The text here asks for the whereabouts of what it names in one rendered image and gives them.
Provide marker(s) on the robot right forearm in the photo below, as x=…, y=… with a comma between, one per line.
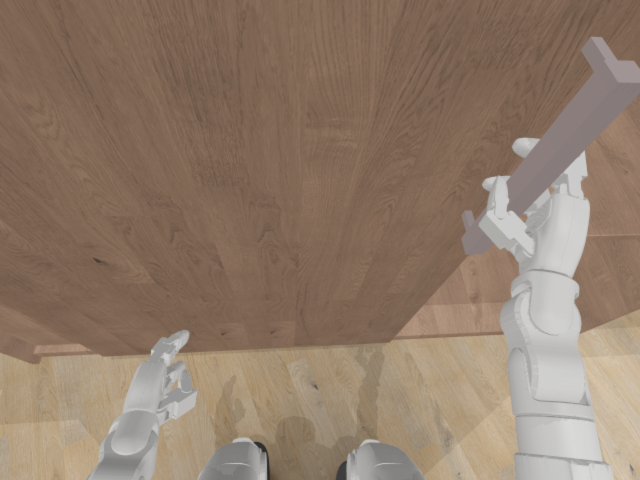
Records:
x=550, y=397

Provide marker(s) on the wardrobe door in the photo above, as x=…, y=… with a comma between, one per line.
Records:
x=265, y=173
x=29, y=330

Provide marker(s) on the left robot thigh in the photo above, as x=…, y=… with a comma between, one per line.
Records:
x=236, y=461

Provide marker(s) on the robot left forearm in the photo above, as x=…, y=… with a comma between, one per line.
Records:
x=129, y=450

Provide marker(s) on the handle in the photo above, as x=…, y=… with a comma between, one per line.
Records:
x=609, y=90

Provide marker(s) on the robot left hand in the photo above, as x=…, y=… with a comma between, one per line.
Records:
x=150, y=387

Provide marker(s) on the robot left shin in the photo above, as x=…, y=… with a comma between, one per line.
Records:
x=243, y=440

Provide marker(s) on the robot right hand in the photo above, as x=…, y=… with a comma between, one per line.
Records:
x=558, y=222

